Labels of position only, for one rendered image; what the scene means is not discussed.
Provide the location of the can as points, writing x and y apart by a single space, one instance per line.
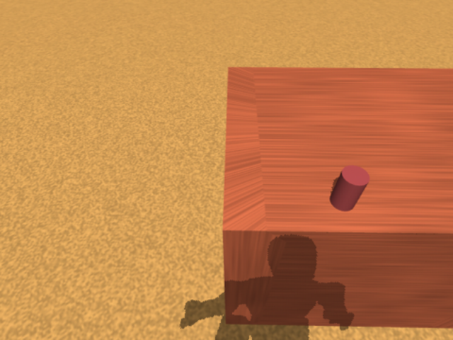
349 187

